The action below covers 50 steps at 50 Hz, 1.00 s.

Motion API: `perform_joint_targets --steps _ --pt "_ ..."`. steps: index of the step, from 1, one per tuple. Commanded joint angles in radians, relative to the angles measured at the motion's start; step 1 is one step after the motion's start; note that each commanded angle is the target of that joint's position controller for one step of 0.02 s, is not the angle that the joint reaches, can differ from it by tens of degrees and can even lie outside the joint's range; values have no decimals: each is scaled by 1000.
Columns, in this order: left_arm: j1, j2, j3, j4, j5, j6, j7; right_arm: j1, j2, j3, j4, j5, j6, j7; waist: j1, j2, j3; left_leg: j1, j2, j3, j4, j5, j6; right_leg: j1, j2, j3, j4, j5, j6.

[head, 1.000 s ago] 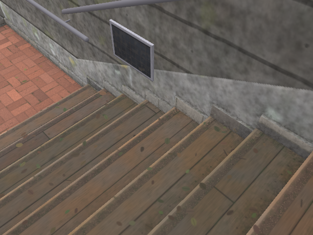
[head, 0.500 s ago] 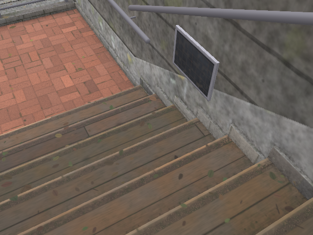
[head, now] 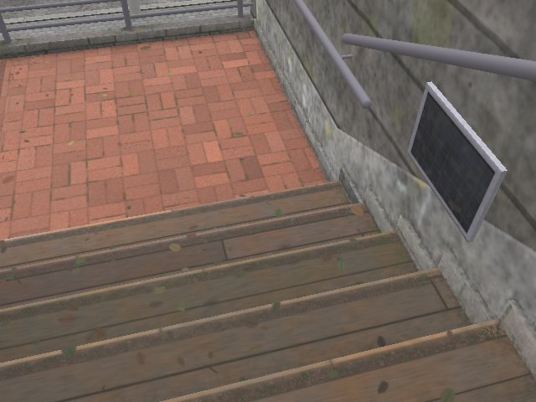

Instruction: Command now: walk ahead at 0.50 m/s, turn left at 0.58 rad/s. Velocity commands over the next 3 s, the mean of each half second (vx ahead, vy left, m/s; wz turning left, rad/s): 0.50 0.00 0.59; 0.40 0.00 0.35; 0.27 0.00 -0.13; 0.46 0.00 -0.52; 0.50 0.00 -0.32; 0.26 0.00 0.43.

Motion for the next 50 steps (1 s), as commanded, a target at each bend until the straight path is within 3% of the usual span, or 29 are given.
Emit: perform_joint_targets --steps 1,3,5,10,13,14,15,16,17,18,19,21,24,25,27,30,33,35,36,37,38,39,40,41,42,43,45,48,50 --pt "-109 -118 -48 -47 1 -22 33 101 74 44 -7 -70 36 -22 -74 -55 98 -127 211 -70 -267 437 -57 -56 -241 411 -423 221 -201" --pt "-61 -57 -47 -35 13 -52 75 58 38 32 6 -28 12 5 -24 -27 72 146 183 76 -549 829 -74 -225 -150 151 -308 33 -120" --pt "108 22 -40 48 11 -52 74 -141 -45 5 -40 10 7 29 43 -86 137 272 124 200 -689 765 -86 -252 -170 91 -328 -76 -99" --pt "167 134 -1 126 -19 -17 28 -290 -27 20 -97 -7 31 3 66 -107 219 279 140 139 -958 510 -21 91 -339 242 -254 85 -104" --pt "97 181 23 128 22 28 -27 145 -164 -56 70 11 7 -11 -129 20 106 814 45 292 -1116 639 6 35 -218 28 225 403 -45" --pt "238 50 3 159 38 32 -58 327 -254 -98 124 -2 13 -10 -138 167 -78 1199 165 119 -833 1065 181 -242 -112 -32 683 77 39" --pt "211 4 -11 111 4 22 -86 478 -263 -99 170 1 15 -7 -182 165 -248 1393 294 -85 -818 1074 286 -425 -49 41 913 -205 52" --pt "-10 60 2 3 -34 1 -81 480 -230 -94 170 6 2 -11 -246 77 -88 1304 332 -211 -915 857 266 -626 -45 91 937 -197 51" --pt "-169 91 14 -103 -54 -22 -48 340 -196 -76 136 47 -19 1 -217 58 59 1123 392 -385 -1016 280 273 -793 -66 158 826 -115 52" --pt "-162 102 19 -90 -27 -35 -2 152 -40 -19 85 51 -35 1 -121 -115 89 894 384 -318 -1060 103 204 -670 -163 269 450 176 32" --pt "-147 85 14 -78 -1 -27 31 74 -1 8 70 32 -43 11 -44 -68 147 652 352 -310 -1079 -2 236 -539 -179 273 366 216 11" --pt "-110 44 6 -54 20 7 53 0 -25 18 33 60 -44 12 -5 -18 176 313 302 -269 -1175 14 293 -293 -177 233 106 364 30" --pt "3 9 -10 -50 24 25 10 -15 -66 23 8 21 -43 4 53 -49 80 -48 156 -121 -968 220 228 82 -85 124 127 573 39" --pt "-93 26 -19 -77 28 19 -4 83 -21 32 33 7 -51 -19 -40 -65 78 187 146 -182 -872 168 220 -162 -109 247 -20 803 56" --pt "-288 61 -25 -126 18 13 -8 227 13 39 76 32 -51 -42 -147 -104 87 352 118 -199 -722 -27 165 -274 -111 253 -430 998 73" --pt "-288 69 -22 -173 -2 43 -8 215 -63 36 68 0 -24 -1 -74 -3 124 -16 89 -249 -704 -191 160 142 -51 135 -399 914 65" --pt "-275 98 -10 -168 3 53 -19 251 -71 31 68 38 -12 -8 -81 -13 177 181 100 -349 -561 -177 145 162 -53 138 -648 826 37" --pt "-64 190 48 -97 -33 31 -13 217 -86 29 70 5 6 18 35 -26 90 137 64 -304 -291 55 69 494 -53 105 -622 810 -41" --pt "232 266 93 0 -39 16 -20 257 -39 37 96 -7 -4 45 130 -108 -55 7 8 -197 34 174 -25 813 -158 179 -493 945 -165" --pt "320 312 102 37 -20 18 -54 582 105 46 192 29 -2 63 8 -337 -291 -264 -98 -4 535 -436 -99 1150 -351 352 -272 1394 -344" --pt "273 294 94 -4 5 37 -77 509 42 38 122 63 3 64 57 -228 -260 -487 -104 3 724 -425 -123 1123 -442 568 -346 1398 -408" --pt "188 297 105 -1 -8 49 -81 286 -28 17 13 68 9 40 94 -219 -91 -724 -29 23 715 -340 -157 977 -510 724 -489 855 -412" --pt "91 127 53 -22 -11 34 -70 127 -40 17 -10 64 6 -2 71 -18 43 -678 44 -3 536 -157 -136 693 -431 580 -552 597 -315" --pt "-8 43 21 -33 6 31 -69 191 17 37 21 65 10 -21 -24 32 56 -460 121 -54 389 19 -115 428 -419 503 -585 721 -292" --pt "-37 26 18 -24 8 21 -60 211 47 46 19 65 16 -22 -103 -25 108 -275 178 -13 287 33 -117 172 -388 434 -628 894 -281" --pt "-45 -8 18 -11 -3 -3 -21 204 87 63 24 20 20 -11 -107 -54 142 -226 207 4 47 201 -91 74 -268 323 -651 868 -250" --pt "-63 16 15 -15 -44 -37 1 143 68 54 42 17 18 24 -73 -45 63 -4 194 100 -358 470 -130 -17 -164 179 -653 892 -222" --pt "-97 165 37 -10 -42 -42 -28 155 9 22 63 43 18 61 -139 -89 14 374 133 157 -386 489 -172 -197 -131 118 -576 1069 -90" --pt "-187 206 47 -37 -31 -39 -41 268 -31 -5 93 30 6 50 -193 -85 -11 501 110 144 -344 442 -185 -180 -145 129 -456 1101 -65"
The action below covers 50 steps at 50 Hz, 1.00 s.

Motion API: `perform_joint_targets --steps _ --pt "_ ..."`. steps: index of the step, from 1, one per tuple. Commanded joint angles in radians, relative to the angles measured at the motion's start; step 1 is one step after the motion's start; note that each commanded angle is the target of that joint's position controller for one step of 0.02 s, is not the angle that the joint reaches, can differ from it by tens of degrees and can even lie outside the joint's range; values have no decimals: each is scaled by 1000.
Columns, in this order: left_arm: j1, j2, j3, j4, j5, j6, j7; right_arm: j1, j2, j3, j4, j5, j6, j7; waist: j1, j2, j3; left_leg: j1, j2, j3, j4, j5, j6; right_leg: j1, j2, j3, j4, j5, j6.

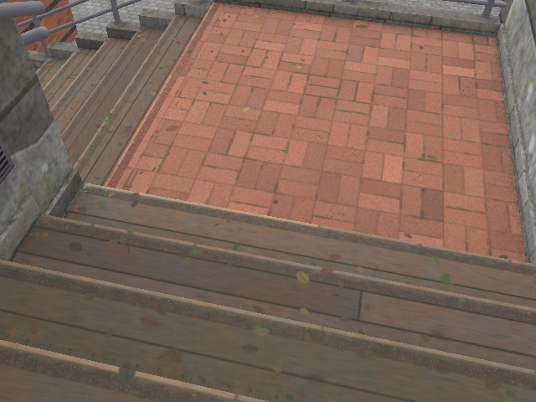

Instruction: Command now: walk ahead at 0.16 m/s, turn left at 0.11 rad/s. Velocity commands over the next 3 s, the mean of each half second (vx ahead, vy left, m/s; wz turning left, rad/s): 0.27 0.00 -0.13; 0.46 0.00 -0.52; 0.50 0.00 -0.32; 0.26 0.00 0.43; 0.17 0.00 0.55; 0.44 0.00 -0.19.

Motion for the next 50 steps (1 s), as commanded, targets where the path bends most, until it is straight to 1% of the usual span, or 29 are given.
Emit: perform_joint_targets --steps 1,2,3,4,7,9,10,13,16,18,19,20,21,22,24,26,28,30,32,35,39,41,43,44,45,46,47,49,50 --pt "-291 199 35 -139 -21 -29 -13 289 -118 -58 46 22 -10 -10 -207 -71 -42 549 -27 -5 -41 -54 -27 -303 -276 172 -34 935 -4" --pt "-248 183 35 -125 -80 -17 -27 220 -118 -61 32 56 -13 -23 -188 -25 -20 518 -21 22 -315 -15 -15 -171 -265 177 -3 922 34" --pt "-119 206 62 -108 -93 -1 -39 95 -154 -57 10 70 -9 -33 -56 4 -75 556 9 -32 -363 226 52 -72 -215 168 45 804 76" --pt "43 200 79 -76 -89 6 -31 19 -155 -51 -9 84 -10 -28 32 23 -150 604 40 -95 -368 283 134 -31 -204 177 39 669 102" --pt "9 170 96 -76 -63 22 -14 -84 -136 -50 -27 78 0 -19 62 11 -107 498 5 -63 -448 -77 139 34 -170 121 -66 245 87" --pt "-28 225 127 -64 -28 33 -9 -27 -198 -90 0 38 23 -46 33 -59 82 345 -33 -56 -501 -600 150 -4 -168 171 -164 -228 -50" --pt "3 191 131 -49 -15 27 2 -34 -192 -98 4 22 21 -66 48 -88 113 276 -45 -45 -473 -658 161 47 -213 259 -205 -304 -132" --pt "3 130 122 -43 -14 3 32 -154 -31 -57 -35 7 -5 -97 72 -140 112 143 -73 53 -358 -449 136 270 -361 469 -261 -93 -272" --pt "-130 173 131 -68 -16 10 25 -132 -50 -59 -37 11 -23 -83 -4 -97 81 379 -106 106 -345 -372 137 132 -293 383 -159 215 -240" --pt "-298 233 146 -119 3 5 7 106 -125 -86 9 2 -33 -89 -153 -28 26 779 -99 52 -399 -273 176 -203 -170 291 106 331 -196" --pt "-280 183 138 -140 13 -11 -4 296 -183 -92 40 -1 -44 -105 -209 128 -114 1060 79 -226 -493 -61 325 -393 -29 170 431 199 -95" --pt "-255 76 107 -127 -3 -22 -10 502 -150 -77 103 -37 -52 -96 -277 207 -96 1127 320 -583 -672 78 497 -602 36 251 684 -351 -58" --pt "-299 47 101 -154 -31 -21 -1 452 -164 -80 138 -42 -52 -80 -217 61 121 996 371 -535 -746 -44 474 -724 -19 369 681 -269 -75" --pt "-277 87 110 -122 -32 -8 17 314 -126 -74 116 -9 -40 -67 -154 -17 158 885 343 -402 -745 -54 439 -683 -69 324 702 -184 -59" --pt "-218 56 100 -90 18 19 26 165 -33 -46 84 2 -21 -75 -81 -16 126 720 246 -164 -770 -87 356 -549 -145 275 589 -4 -50" --pt "-152 -24 63 -57 41 45 -11 108 84 -7 70 -32 -6 -115 -39 9 89 564 143 -3 -744 -114 259 -383 -167 238 513 298 -39" --pt "-175 -10 53 -71 22 40 -40 124 85 10 87 -54 -24 -144 -53 -9 73 557 111 78 -700 -145 221 -401 -196 248 325 611 -25" --pt "-266 12 50 -110 10 31 -27 235 39 14 154 -51 -54 -152 -85 -9 63 508 93 146 -608 -200 212 -338 -208 217 115 863 2" --pt "-295 37 51 -129 15 41 -12 280 27 25 178 -64 -54 -125 -79 22 113 356 121 137 -625 -310 220 -189 -192 153 118 848 7" --pt "-401 28 34 -178 45 66 -4 359 11 27 219 -39 -47 -109 -101 -12 208 472 201 73 -570 -320 223 -265 -215 158 -11 699 -7" --pt "-499 31 26 -166 52 63 0 397 -40 3 248 -12 -10 -124 -161 -25 228 609 235 58 -465 -368 206 -253 -210 108 -122 539 11" --pt "-439 51 39 -123 37 46 6 383 -81 -17 251 -23 14 -131 -137 -53 192 623 203 97 -329 -280 175 -104 -189 67 -214 496 12" --pt "-86 173 102 7 -2 19 12 340 -140 -35 243 -71 35 -81 23 -125 57 475 119 213 40 -71 132 377 -92 -55 -255 569 3" --pt "102 291 139 58 24 20 13 513 -5 -8 276 -96 32 -41 7 -209 -163 225 58 219 370 -418 40 803 -203 108 59 1108 -148" --pt "341 333 148 133 53 27 10 537 58 12 236 -44 16 -4 73 -288 -447 98 -59 152 750 -860 -11 1104 -369 359 102 1284 -321" --pt "417 289 148 161 39 25 5 216 -38 -14 103 11 -11 1 210 -187 -276 -200 -100 79 859 -863 -6 1061 -405 554 -74 904 -333" --pt "276 232 140 114 4 15 13 1 -46 -10 21 28 -44 -28 213 -101 -50 -353 -18 7 747 -777 36 826 -402 524 -138 445 -281" --pt "88 114 90 62 13 23 -11 43 -114 -34 31 7 -58 -66 63 -71 48 -201 25 -53 627 -633 94 394 -361 562 -187 254 -293" --pt "-23 24 46 28 21 3 -9 66 -45 -15 34 -31 -56 -82 -29 33 105 -59 86 -145 286 -343 125 146 -350 504 -207 273 -249"
Over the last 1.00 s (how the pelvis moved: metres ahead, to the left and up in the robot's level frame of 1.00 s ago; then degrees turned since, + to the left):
0.51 0.06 -0.25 27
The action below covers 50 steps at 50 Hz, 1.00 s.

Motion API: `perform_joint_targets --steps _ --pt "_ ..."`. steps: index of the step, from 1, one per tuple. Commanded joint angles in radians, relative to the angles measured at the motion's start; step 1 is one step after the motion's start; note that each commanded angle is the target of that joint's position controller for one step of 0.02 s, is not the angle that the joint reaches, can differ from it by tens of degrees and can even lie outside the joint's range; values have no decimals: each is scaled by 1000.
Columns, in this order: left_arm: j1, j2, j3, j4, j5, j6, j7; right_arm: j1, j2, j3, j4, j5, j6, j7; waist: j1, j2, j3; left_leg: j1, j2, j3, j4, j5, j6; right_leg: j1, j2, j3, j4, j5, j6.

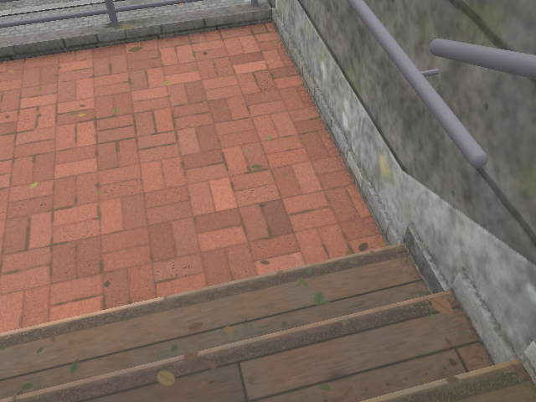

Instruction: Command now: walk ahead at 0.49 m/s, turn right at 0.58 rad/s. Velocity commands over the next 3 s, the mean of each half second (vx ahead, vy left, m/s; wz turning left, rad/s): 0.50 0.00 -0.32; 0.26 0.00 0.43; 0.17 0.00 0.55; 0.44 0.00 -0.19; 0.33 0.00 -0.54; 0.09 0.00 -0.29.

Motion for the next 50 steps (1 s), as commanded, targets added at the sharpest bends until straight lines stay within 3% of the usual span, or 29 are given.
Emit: perform_joint_targets --steps 1,3,6,9,14,15,16,17,18,19,20,21,22,23,24,26,27,29,32,34,35,36,37,39,40,41,43,46,50 --pt "41 -22 -44 -46 -13 -27 -8 -96 12 7 -101 -37 -30 -31 -1 46 119 -231 97 -111 -494 418 58 -127 -314 355 -230 195 -261" --pt "61 29 -42 -49 -24 -34 -2 -134 -5 7 -149 -26 0 -35 -8 -83 55 -145 48 -45 -537 409 29 -238 -254 368 -221 105 -283" --pt "133 -16 -66 -50 15 -55 27 -166 11 37 -197 -29 8 -15 26 -4 32 -182 41 -108 -714 867 -5 -283 -163 359 21 175 -236" --pt "170 68 -57 -64 30 -41 27 -258 -35 42 -263 5 21 -23 47 -17 33 161 -23 21 -975 1029 -37 -537 -74 304 106 -132 -162" --pt "289 86 -43 -44 -20 -24 29 -367 -101 21 -292 -20 50 -3 107 -46 114 -28 -5 -21 -1329 833 8 -56 -119 519 367 -94 -158" --pt "272 92 -42 -41 -29 -7 25 -295 -115 7 -243 -8 39 -3 78 -24 91 54 -2 2 -1436 898 39 -13 -110 501 462 -3 -142" --pt "282 98 -43 -33 14 4 -16 -79 -176 -37 -169 10 13 -3 -8 -23 -12 392 -31 97 -1256 922 93 -152 -74 408 643 275 -95" --pt "368 -7 -63 -19 31 -1 -54 287 -253 -70 -61 18 -8 8 -102 133 -236 900 95 -31 -999 1289 256 -442 -5 294 1015 202 8" --pt "498 -54 -72 -31 0 6 -71 309 -309 -76 -84 18 1 38 -62 320 -404 1181 289 -346 -948 1491 481 -777 133 122 1531 -585 98" --pt "301 20 -58 -130 -14 15 -52 300 -269 -80 -83 -15 17 47 -157 148 -317 1167 324 -512 -1056 1184 467 -1022 102 118 1649 -564 118" --pt "66 98 -14 -187 -105 43 79 223 -201 -90 -52 121 42 -8 -78 67 -206 966 428 -530 -1168 883 431 -1116 -13 1 1577 -443 68" --pt "-30 102 -18 -215 -62 56 116 125 -94 -52 -92 144 54 -35 -66 -61 -72 690 337 -448 -1229 825 352 -1010 -75 20 1402 -359 69" --pt "83 -50 -90 -220 20 36 69 11 -19 7 -114 -32 19 8 30 -80 11 392 260 -428 -1252 657 342 -885 -163 207 1222 -67 58" --pt "101 -69 -92 -186 21 36 50 1 -23 -7 -94 -39 11 18 66 -7 108 146 194 -379 -1318 575 355 -783 -215 183 1056 -27 43" --pt "104 -80 -104 -183 56 32 31 -36 32 4 -108 -24 -12 0 55 -3 100 50 68 -293 -1318 443 300 -718 -232 161 805 197 22" --pt "5 -35 -98 -182 32 28 4 60 -15 0 -62 26 -50 -11 -25 -3 -2 -56 18 -227 -1335 331 330 -518 -192 61 479 443 62" --pt "-91 -18 -96 -211 20 23 2 73 -45 3 -47 18 -61 -5 -21 24 5 -152 9 -248 -1349 379 316 -386 -184 40 432 479 77" --pt "-84 -1 -101 -226 22 31 -9 5 -140 -13 -76 -3 -58 14 45 33 -9 -293 -2 -234 -1251 588 298 -167 -143 20 491 483 91" --pt "-73 79 -67 -304 23 18 29 -38 -157 -14 -153 15 -68 -11 90 20 -55 -200 -22 -252 -1014 922 249 -64 -79 -42 499 222 118" --pt "231 159 -24 -248 -15 -9 76 -163 -195 -39 -233 24 -77 -14 252 -42 -95 -351 -76 -240 -707 1234 160 318 -8 -56 302 140 74" --pt "469 231 1 -198 -57 -33 106 -242 -147 -33 -300 38 -92 9 343 -150 -242 -453 -135 -188 -335 997 75 584 -173 109 185 459 -85" --pt "375 244 -17 -216 -44 -41 74 8 51 4 -278 25 -93 17 141 -333 -413 -573 -210 -68 -33 -149 -17 623 -585 578 85 1008 -464" --pt "246 219 -5 -242 29 -47 47 28 -48 -17 -283 64 -56 9 122 -50 -150 -674 -166 -150 9 -61 15 298 -613 681 -2 956 -471" --pt "-22 27 -56 -293 -28 -30 33 -38 -40 -15 -306 -6 20 -52 10 -10 -137 -630 -29 -124 -127 72 -21 20 -561 506 -21 497 -318" --pt "-76 -61 -82 -316 -24 -24 58 -4 4 -4 -275 -60 42 -65 -6 -19 -138 -478 0 -88 -244 208 -51 -87 -467 327 -15 482 -241" --pt "-103 -5 -62 -316 -1 -20 75 74 47 15 -239 -76 54 -54 -55 -113 -103 -299 -3 -39 -233 368 -55 -253 -403 203 -18 463 -172" --pt "-140 22 -59 -340 13 -47 114 25 -9 1 -247 -54 51 -14 -31 -41 -73 -255 14 -27 -395 781 -30 -347 -293 35 38 143 -46" --pt "191 6 -80 -214 -18 -47 162 -290 -68 -25 -335 -49 30 27 142 -53 -31 -506 70 25 -829 937 10 -79 -367 93 152 -83 -39" --pt "188 120 -60 -167 22 -35 90 -375 -88 -34 -346 -14 46 30 108 -147 55 -111 5 68 -1028 943 17 -290 -461 155 36 -285 -25"
Over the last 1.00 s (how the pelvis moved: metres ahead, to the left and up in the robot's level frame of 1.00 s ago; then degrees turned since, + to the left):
0.35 -0.12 -0.14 -24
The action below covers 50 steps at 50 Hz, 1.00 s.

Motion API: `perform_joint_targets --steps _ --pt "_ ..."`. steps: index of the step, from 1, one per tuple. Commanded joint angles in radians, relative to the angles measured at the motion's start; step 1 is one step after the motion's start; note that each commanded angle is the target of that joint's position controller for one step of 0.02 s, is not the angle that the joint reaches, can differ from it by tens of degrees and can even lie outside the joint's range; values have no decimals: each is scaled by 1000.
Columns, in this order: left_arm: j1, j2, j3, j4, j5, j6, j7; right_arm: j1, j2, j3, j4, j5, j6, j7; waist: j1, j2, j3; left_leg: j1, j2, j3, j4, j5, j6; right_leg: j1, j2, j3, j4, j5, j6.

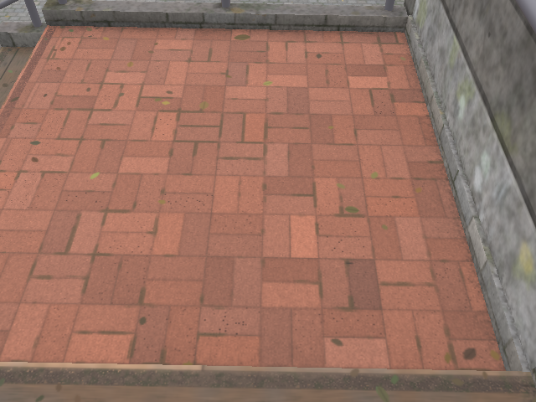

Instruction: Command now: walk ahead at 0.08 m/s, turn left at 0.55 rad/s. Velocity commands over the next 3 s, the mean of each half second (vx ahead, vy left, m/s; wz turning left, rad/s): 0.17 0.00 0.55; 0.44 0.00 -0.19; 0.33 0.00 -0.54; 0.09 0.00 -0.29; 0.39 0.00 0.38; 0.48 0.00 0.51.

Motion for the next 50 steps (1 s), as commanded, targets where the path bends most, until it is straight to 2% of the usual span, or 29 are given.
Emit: perform_joint_targets --steps 1,3,5,6,7,8,9,10,11,13,14,16,19,20,22,26,30,32,33,35,38,42,43,45,46,47,48,49,50 --pt "43 163 34 3 -1 -2 -35 -87 -28 -7 -69 3 10 -3 -18 -138 139 176 -26 14 -136 -44 22 -96 -260 293 -373 4 -145" --pt "46 167 43 46 -16 15 -30 -59 -33 -12 -45 -7 22 -20 -12 -119 162 216 -8 -9 -260 -50 54 22 -286 290 -281 -48 -97" --pt "9 176 46 85 -8 52 -49 173 -80 -52 41 16 4 -39 -122 -35 95 545 -30 33 -389 97 82 7 -223 181 -35 -54 -45" --pt "-20 178 45 82 12 67 -76 334 -178 -99 88 31 -13 -48 -217 56 11 816 -51 69 -425 186 120 -70 -113 55 220 12 4" --pt "62 26 15 30 -1 74 -101 447 -314 -133 85 34 -20 -62 -181 237 -331 1286 92 -121 -49 603 298 -286 26 16 701 -284 52" --pt "19 44 18 -24 -35 63 -115 503 -314 -125 62 20 -29 -46 -216 196 -419 1336 172 -236 -30 659 325 -424 51 101 861 -244 48" --pt "-115 119 35 -90 -67 46 -101 483 -282 -115 52 21 -39 -32 -245 164 -265 1202 197 -288 -86 601 311 -575 66 117 982 -226 53" --pt "-178 140 37 -167 -74 23 -72 369 -248 -101 3 53 -48 -7 -212 196 -187 1031 272 -415 -160 246 377 -718 46 175 1004 -190 55" --pt "-151 182 43 -138 -53 16 -47 338 -191 -78 9 63 -54 9 -177 96 -91 813 286 -463 -198 -32 370 -705 0 235 963 -97 35" --pt "-10 147 31 -68 -17 27 -5 276 -75 -10 6 51 -56 20 -57 -51 19 377 221 -456 -303 -395 307 -504 -38 300 644 250 14" --pt "-4 119 24 -74 0 41 -2 298 -82 -6 23 50 -63 12 -49 33 49 311 158 -489 -336 -630 294 -522 -19 278 643 283 -5" --pt "-54 106 22 -65 27 60 -37 285 -74 5 15 75 -72 -16 -88 46 64 245 84 -484 -420 -866 293 -505 19 257 378 413 -9" --pt "-180 82 13 -92 20 59 -59 266 -102 7 16 43 -76 -14 -94 7 5 228 46 -500 -384 -810 298 -394 40 256 198 467 -9" --pt "-216 87 11 -109 19 60 -60 266 -89 12 13 52 -77 -9 -93 8 10 218 27 -501 -374 -803 299 -360 50 246 144 474 -10" --pt "-168 100 6 -81 49 61 -79 281 -83 16 34 34 -78 -8 -77 0 12 181 -10 -467 -287 -756 294 -323 50 231 239 538 -24" --pt "-285 120 3 -119 34 62 -86 471 -31 29 132 14 -80 -26 -181 35 34 520 22 -595 -163 -764 330 -581 50 261 183 397 -25" --pt "-357 97 -1 -139 29 54 -96 526 -7 38 177 21 -79 -52 -243 56 50 674 63 -626 -81 -547 352 -693 50 255 142 322 -39" --pt "-477 60 -13 -146 44 52 -108 718 92 63 266 33 -80 -99 -359 34 103 957 58 -616 25 -657 321 -989 -9 367 -99 656 -25" --pt "-496 49 -13 -133 40 51 -115 764 95 65 290 40 -75 -107 -376 41 116 980 54 -595 57 -654 313 -1037 -9 340 -178 736 -23" --pt "-482 76 -9 -97 20 54 -133 643 92 74 255 46 -71 -93 -328 -34 125 593 -9 -453 63 -706 291 -701 -25 255 -405 1065 -58" --pt "-389 103 0 -133 26 76 -139 396 5 76 201 -7 -70 -18 -158 57 153 -172 -71 -327 -97 -904 254 91 51 129 -138 1019 -86" --pt "-452 150 8 -140 -2 67 -131 447 -57 63 226 24 -79 -61 -233 9 208 318 3 -317 86 -676 200 -31 50 147 -452 748 -77" --pt "-389 161 21 -101 -16 59 -123 450 -73 55 229 26 -72 -58 -219 1 178 388 -8 -267 186 -521 179 61 72 102 -524 723 -77" --pt "172 255 85 94 -24 23 -111 417 -100 48 246 -26 -46 9 -7 -90 65 287 -84 -133 657 -280 99 579 100 64 -602 911 -137" --pt "429 267 92 159 2 41 -116 559 30 61 284 -14 -38 53 11 -315 -223 -44 -224 -35 1223 -991 -1 1077 -36 236 -291 1306 -385" --pt "363 336 108 109 -3 49 -134 556 34 64 200 8 -33 70 -41 -250 -347 -236 -228 -65 1403 -1098 -46 1190 -135 512 -286 1468 -503" --pt "291 323 118 81 6 40 -135 309 -15 65 54 32 -41 52 48 -188 -175 -564 -224 -65 1395 -1045 -59 1130 -191 707 -456 893 -524" --pt "174 262 103 53 -22 30 -137 181 -62 57 17 38 -50 20 25 -55 -53 -605 -146 -100 1299 -914 -29 895 -221 747 -558 503 -473" --pt "15 158 66 29 -16 23 -144 229 -76 56 37 22 -57 -17 -69 100 44 -466 -67 -160 1095 -709 8 586 -199 698 -613 348 -423"
Over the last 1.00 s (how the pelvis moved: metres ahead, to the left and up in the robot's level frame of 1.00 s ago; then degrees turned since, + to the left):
0.47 0.05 -0.21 7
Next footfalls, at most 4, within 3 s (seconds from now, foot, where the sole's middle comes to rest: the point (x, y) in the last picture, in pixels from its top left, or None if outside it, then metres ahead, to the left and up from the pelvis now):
0.12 left None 0.18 0.16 -0.86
0.90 right None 0.57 0.02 -1.01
1.38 left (245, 327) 0.87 0.20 -1.16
1.80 right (326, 333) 0.89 -0.08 -1.16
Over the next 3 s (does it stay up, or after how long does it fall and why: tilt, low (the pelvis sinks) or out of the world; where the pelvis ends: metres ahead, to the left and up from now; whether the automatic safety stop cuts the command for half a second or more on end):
stays up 1.27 0.10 -0.38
